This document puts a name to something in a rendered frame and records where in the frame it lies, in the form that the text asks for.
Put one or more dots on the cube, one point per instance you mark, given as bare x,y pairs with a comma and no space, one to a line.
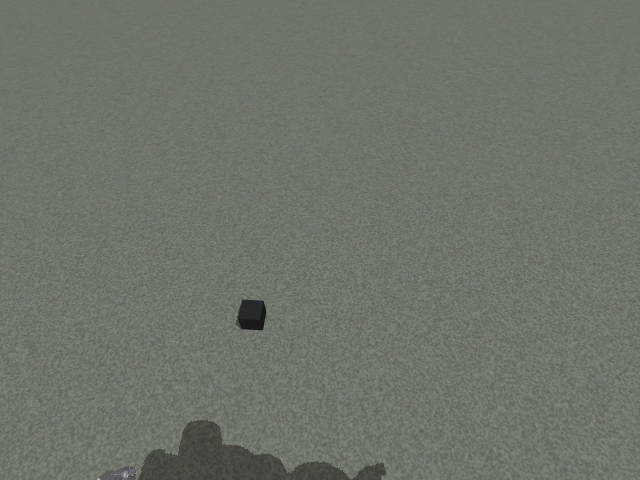
252,314

